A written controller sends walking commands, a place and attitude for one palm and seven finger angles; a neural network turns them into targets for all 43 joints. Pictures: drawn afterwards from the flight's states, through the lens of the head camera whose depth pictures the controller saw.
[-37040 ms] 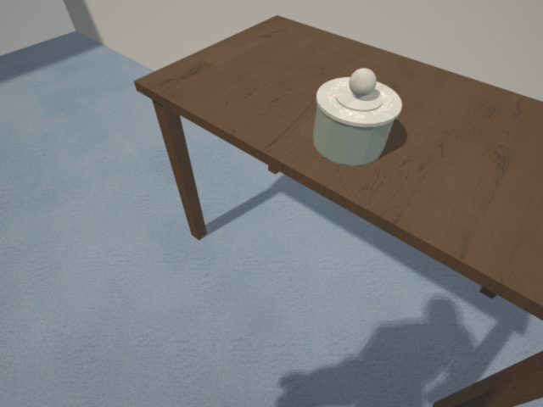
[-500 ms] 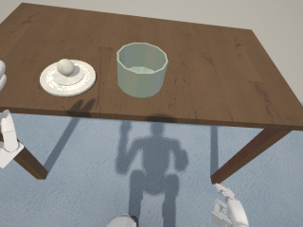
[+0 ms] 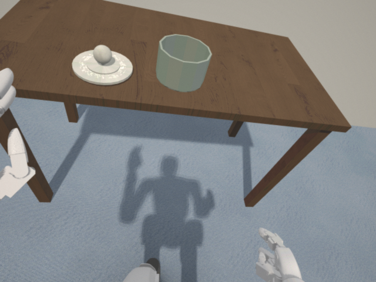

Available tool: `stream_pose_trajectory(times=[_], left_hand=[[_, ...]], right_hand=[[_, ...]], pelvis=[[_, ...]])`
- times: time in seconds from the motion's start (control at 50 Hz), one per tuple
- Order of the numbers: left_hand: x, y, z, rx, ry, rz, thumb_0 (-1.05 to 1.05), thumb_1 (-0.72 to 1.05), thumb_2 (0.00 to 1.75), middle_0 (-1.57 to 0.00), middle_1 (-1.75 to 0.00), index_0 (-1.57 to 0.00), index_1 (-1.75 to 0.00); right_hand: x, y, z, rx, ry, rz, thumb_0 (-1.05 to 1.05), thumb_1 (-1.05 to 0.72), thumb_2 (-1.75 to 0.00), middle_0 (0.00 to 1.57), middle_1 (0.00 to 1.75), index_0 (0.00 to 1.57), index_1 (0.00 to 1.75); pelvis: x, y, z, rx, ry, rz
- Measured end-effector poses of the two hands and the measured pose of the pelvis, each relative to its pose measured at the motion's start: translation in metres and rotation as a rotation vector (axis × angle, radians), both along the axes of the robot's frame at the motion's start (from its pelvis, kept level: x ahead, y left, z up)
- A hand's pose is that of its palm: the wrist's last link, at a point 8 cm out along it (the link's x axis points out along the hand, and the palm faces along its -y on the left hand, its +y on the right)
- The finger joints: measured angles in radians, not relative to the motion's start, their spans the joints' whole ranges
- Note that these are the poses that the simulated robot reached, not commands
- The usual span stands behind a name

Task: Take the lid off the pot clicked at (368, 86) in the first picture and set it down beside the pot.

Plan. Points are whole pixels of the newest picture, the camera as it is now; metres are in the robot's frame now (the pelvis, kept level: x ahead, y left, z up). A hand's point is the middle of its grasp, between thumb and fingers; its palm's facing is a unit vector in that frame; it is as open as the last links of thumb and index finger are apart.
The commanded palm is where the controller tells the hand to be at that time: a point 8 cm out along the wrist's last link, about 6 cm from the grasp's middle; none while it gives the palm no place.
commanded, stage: stop stepping back and stand still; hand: left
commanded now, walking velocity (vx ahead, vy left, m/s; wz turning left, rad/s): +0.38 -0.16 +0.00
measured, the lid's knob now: (102, 54) +0.69 +0.30 +0.06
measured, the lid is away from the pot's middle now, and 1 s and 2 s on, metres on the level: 0.25 0.25 0.25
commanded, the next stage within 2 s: none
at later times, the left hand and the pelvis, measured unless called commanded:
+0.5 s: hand out of the picture +0.01 +0.31 +0.22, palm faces +0.24 -0.91 -0.34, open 7.4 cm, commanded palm -0.05 +0.38 +0.23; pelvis -0.18 +0.10 +0.01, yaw +0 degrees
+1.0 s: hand out of the picture -0.08 +0.30 -0.19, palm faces +0.05 -1.00 -0.05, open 6.9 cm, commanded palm none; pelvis -0.18 +0.15 -0.01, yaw +3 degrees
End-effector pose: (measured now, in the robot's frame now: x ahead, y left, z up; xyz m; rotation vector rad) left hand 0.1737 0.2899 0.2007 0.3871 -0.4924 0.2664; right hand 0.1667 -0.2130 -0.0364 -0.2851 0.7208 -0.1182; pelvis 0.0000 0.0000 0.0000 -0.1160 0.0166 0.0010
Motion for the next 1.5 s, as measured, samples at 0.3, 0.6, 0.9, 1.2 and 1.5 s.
stream_pose_trajectory(times=[0.3, 0.6, 0.9, 1.2, 1.5], left_hand=[[-0.145, 0.096, 0.013, 0.045, -0.154, 0.176, 0.01, 0.89, 0.9, -0.22, -0.31, -0.22, -0.31], [-0.211, 0.095, 0.06, 0.211, -0.031, -0.054, 0.02, 0.88, 0.9, -0.22, -0.31, -0.22, -0.31], [-0.212, 0.107, -0.333, -0.352, 1.359, 0.11, 0.01, 0.92, 0.9, -0.19, -0.3, -0.19, -0.3], [-0.292, 0.104, -0.336, -0.414, 1.841, 0.183, -0.02, 0.96, 0.9, -0.21, -0.3, -0.2, -0.3], [-0.205, 0.08, -0.325, -0.385, 1.713, 0.199, 0.01, 0.91, 0.9, -0.2, -0.3, -0.2, -0.3]], right_hand=[[-0.135, 0.053, -0.02, -0.028, 0.043, -0.029, 0.02, -0.9, -0.9, 0.2, 0.3, 0.2, 0.3], [-0.22, 0.124, 0.006, 0.044, 0.078, -0.027, 0.01, -0.9, -0.9, 0.21, 0.3, 0.21, 0.3], [-0.263, 0.097, -0.075, -0.018, 0.235, -0.119, 0.01, -0.91, -0.9, 0.2, 0.3, 0.2, 0.3], [-0.376, 0.14, -0.054, 0.027, 0.773, -0.269, 0.01, -0.91, -0.9, 0.2, 0.3, 0.2, 0.3], [-0.289, 0.161, -0.093, 0.159, 0.698, -0.223, 0.02, -0.93, -0.9, 0.2, 0.3, 0.2, 0.3]], pelvis=[[-0.12, 0.062, -0.015, 0.016, 0.001, 0.025], [-0.179, 0.11, 0.032, -0.022, 0.027, -0.008], [-0.178, 0.145, -0.031, 0.066, 0.0, 0.019], [-0.144, 0.156, 0.022, 0.061, 0.031, 0.054], [-0.103, 0.151, 0.018, 0.096, -0.005, 0.044]])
